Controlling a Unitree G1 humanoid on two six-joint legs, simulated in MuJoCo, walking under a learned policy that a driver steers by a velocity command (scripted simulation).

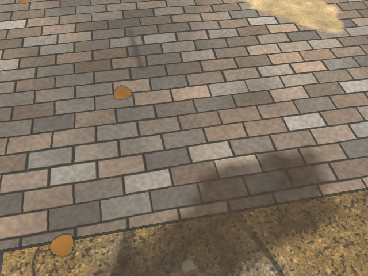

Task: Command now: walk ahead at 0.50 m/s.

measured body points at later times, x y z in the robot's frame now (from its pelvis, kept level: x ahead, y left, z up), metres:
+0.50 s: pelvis +0.28 -0.06 -0.01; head +0.31 -0.07 +0.44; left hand +0.39 +0.21 -0.12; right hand +0.32 -0.34 -0.15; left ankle +0.16 +0.07 -0.65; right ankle +0.35 -0.16 -0.74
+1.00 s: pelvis +0.53 +0.03 -0.02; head +0.57 +0.05 +0.42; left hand +0.49 +0.32 -0.16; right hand +0.78 -0.16 -0.12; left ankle +0.59 +0.12 -0.74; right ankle +0.42 -0.17 -0.65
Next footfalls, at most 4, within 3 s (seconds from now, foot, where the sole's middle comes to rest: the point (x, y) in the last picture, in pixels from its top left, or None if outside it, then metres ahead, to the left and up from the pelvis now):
0.38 right None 0.39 -0.16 -0.78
0.92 left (146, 237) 0.63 0.14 -0.78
1.42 right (161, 162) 0.97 0.09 -0.78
1.94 left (70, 162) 0.97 0.49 -0.78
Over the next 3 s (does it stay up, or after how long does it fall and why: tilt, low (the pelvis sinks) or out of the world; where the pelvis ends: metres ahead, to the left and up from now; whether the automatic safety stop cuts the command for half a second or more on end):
stays up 1.21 0.63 0.00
